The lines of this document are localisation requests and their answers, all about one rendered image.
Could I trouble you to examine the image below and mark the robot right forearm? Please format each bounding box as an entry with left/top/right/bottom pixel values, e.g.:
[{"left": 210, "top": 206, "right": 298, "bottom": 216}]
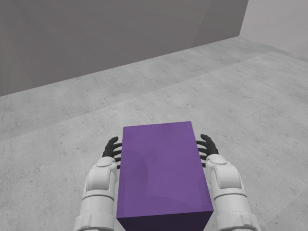
[{"left": 205, "top": 154, "right": 261, "bottom": 231}]

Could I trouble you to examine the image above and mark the robot left forearm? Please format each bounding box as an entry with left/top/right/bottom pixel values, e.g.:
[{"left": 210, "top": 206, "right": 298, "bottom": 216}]
[{"left": 73, "top": 156, "right": 118, "bottom": 231}]

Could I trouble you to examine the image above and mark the left robot hand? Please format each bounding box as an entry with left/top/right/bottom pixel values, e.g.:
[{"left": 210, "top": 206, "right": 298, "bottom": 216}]
[{"left": 102, "top": 137, "right": 122, "bottom": 169}]

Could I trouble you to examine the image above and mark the carton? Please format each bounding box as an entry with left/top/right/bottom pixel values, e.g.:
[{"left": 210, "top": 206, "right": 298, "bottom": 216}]
[{"left": 116, "top": 121, "right": 214, "bottom": 231}]

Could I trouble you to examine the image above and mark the right robot hand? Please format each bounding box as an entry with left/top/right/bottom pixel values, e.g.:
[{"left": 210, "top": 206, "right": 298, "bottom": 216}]
[{"left": 196, "top": 134, "right": 219, "bottom": 167}]

